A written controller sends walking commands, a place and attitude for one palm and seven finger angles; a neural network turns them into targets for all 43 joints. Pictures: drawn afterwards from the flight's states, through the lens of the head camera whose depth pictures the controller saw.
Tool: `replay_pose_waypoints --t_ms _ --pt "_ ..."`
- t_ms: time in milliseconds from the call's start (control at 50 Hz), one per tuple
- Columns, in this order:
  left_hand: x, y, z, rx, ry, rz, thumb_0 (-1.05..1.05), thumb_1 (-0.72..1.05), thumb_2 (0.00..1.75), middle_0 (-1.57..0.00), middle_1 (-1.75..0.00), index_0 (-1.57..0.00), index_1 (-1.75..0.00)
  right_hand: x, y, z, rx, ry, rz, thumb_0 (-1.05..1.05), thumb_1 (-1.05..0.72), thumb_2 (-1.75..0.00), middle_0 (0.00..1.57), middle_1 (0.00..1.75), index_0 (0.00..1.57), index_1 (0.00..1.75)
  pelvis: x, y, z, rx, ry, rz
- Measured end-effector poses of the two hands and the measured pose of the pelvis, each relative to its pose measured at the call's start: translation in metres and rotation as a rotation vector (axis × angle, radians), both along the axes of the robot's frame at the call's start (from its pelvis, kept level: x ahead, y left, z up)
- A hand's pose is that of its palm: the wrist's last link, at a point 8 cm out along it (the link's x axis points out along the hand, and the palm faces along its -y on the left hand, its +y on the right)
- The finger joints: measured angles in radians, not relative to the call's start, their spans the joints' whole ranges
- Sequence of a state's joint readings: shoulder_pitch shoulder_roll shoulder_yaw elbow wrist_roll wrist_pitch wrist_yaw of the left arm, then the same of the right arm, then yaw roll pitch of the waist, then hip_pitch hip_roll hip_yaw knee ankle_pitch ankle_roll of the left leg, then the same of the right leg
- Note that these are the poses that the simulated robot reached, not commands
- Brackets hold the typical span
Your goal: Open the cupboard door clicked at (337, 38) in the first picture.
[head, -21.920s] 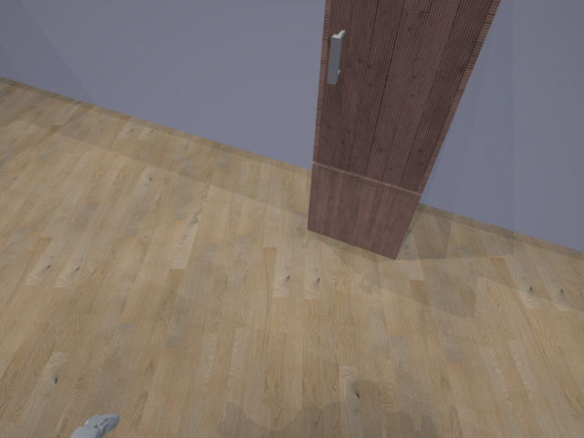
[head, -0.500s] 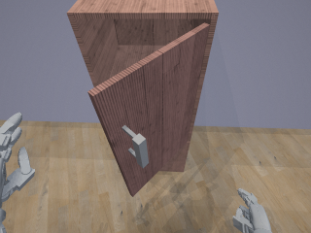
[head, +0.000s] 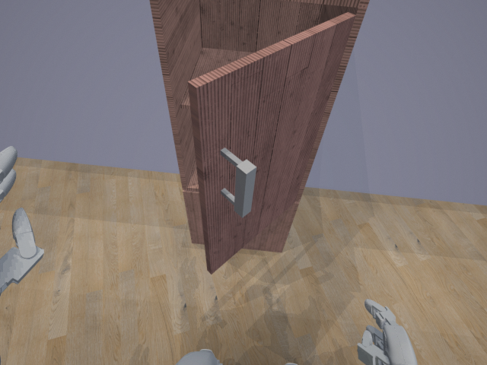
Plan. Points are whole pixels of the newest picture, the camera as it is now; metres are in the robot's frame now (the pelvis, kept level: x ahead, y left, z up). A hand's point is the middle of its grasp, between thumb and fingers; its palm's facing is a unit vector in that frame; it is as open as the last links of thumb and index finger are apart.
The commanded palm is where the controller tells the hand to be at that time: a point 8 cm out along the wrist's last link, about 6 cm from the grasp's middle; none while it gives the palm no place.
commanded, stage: step back with the hand held close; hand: left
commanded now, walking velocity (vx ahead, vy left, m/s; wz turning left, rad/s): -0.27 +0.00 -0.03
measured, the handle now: (235, 183) +0.40 +0.05 +0.07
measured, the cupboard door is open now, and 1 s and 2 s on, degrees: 49 49 49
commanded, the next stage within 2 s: stop stepping back and stand still in 0.40 s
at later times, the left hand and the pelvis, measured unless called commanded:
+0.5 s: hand (5, 335) +0.12 +0.23 +0.17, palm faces +0.26 -0.84 -0.48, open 7.4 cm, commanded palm +0.05 +0.29 +0.19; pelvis -0.11 +0.00 +0.01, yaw -4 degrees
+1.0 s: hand out of the picture +0.00 +0.25 +0.19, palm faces +0.36 -0.79 -0.49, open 7.4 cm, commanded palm -0.03 +0.29 +0.19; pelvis -0.19 +0.00 +0.02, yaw -2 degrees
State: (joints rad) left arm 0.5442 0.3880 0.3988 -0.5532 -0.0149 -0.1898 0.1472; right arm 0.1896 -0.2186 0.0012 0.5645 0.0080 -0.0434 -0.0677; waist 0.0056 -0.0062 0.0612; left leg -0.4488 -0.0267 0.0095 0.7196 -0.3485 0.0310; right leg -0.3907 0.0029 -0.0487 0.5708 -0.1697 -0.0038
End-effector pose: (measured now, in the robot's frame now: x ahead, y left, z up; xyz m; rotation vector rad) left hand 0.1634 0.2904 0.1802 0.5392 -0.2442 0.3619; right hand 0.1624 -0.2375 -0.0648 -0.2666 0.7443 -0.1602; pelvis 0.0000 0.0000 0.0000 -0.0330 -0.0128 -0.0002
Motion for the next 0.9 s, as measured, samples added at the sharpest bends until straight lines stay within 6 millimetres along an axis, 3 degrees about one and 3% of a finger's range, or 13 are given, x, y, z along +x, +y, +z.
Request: replay_pose_waypoints --t_ms 100,220,280,340,460,540,620,680,760,820,900 --pt "-0.013 0.012 -0.003 -0.003 -0.034 -0.033 0.02 0.88 0.90 -0.21 -0.30 -0.22 -0.30 -0.025 0.004 0.000 -0.058 0.031 -0.018 0.01 -0.91 -0.90 0.21 0.30 0.20 0.30 -0.017 0.012 -0.004 -0.015 -0.006 0.009" --pt "-0.031 0.032 0.030 0.078 -0.076 0.002 0.02 0.88 0.90 -0.22 -0.30 -0.22 -0.30 -0.050 0.025 0.011 -0.015 0.035 -0.015 0.01 -0.91 -0.90 0.20 0.30 0.20 0.30 -0.034 0.016 0.014 -0.054 0.028 0.008" --pt "-0.041 0.030 0.036 0.056 -0.082 -0.005 0.02 0.88 0.90 -0.21 -0.30 -0.21 -0.30 -0.058 0.033 0.017 0.012 0.024 -0.008 0.01 -0.91 -0.90 0.20 0.30 0.20 0.30 -0.042 0.016 0.020 -0.057 0.055 -0.019" --pt "-0.045 0.022 0.030 0.004 -0.056 -0.027 0.02 0.89 0.90 -0.21 -0.30 -0.21 -0.30 -0.064 0.036 0.020 0.026 0.000 0.002 0.01 -0.90 -0.90 0.21 0.30 0.20 0.30 -0.054 0.015 0.023 -0.055 0.076 -0.034" --pt "-0.065 -0.005 0.013 0.014 0.014 -0.117 0.02 0.89 0.90 -0.21 -0.30 -0.21 -0.30 -0.083 0.023 0.011 0.047 -0.052 0.016 0.01 -0.90 -0.90 0.21 0.30 0.21 0.30 -0.095 0.001 0.009 0.011 0.095 -0.066" --pt "-0.089 -0.018 0.022 0.039 0.015 -0.183 0.02 0.88 0.90 -0.21 -0.30 -0.21 -0.30 -0.113 0.007 0.006 0.031 -0.008 -0.022 0.01 -0.90 -0.90 0.21 0.30 0.21 0.30 -0.114 -0.001 0.010 -0.001 0.060 -0.081" --pt "-0.109 -0.009 0.030 0.080 -0.013 -0.152 0.02 0.88 0.90 -0.22 -0.30 -0.22 -0.30 -0.144 -0.006 0.010 -0.003 0.021 -0.081 0.01 -0.91 -0.90 0.21 0.30 0.20 0.30 -0.115 0.000 0.012 0.028 0.044 -0.081" --pt "-0.114 0.008 0.020 0.048 -0.030 -0.084 0.01 0.88 0.90 -0.22 -0.30 -0.22 -0.30 -0.158 -0.015 0.005 -0.041 0.003 -0.110 0.01 -0.91 -0.90 0.21 0.30 0.20 0.30 -0.119 0.008 0.005 0.010 0.036 -0.053" --pt "-0.122 0.021 0.001 -0.029 0.019 -0.006 0.01 0.88 0.90 -0.21 -0.30 -0.21 -0.30 -0.177 -0.013 0.007 -0.036 -0.016 -0.117 0.01 -0.91 -0.90 0.20 0.30 0.20 0.30 -0.140 0.011 0.007 0.036 0.010 -0.060" --pt "-0.136 0.013 -0.001 -0.037 0.045 -0.018 0.02 0.89 0.90 -0.21 -0.30 -0.21 -0.30 -0.192 -0.006 0.010 -0.018 -0.041 -0.090 0.01 -0.91 -0.90 0.20 0.30 0.20 0.30 -0.158 0.008 0.010 0.040 0.000 -0.050" --pt "-0.168 -0.006 0.014 0.002 0.037 -0.071 0.02 0.89 0.90 -0.21 -0.30 -0.21 -0.30 -0.209 0.001 0.010 0.017 -0.043 -0.053 0.01 -0.91 -0.90 0.20 0.30 0.20 0.30 -0.177 0.002 0.014 0.019 -0.004 -0.019"
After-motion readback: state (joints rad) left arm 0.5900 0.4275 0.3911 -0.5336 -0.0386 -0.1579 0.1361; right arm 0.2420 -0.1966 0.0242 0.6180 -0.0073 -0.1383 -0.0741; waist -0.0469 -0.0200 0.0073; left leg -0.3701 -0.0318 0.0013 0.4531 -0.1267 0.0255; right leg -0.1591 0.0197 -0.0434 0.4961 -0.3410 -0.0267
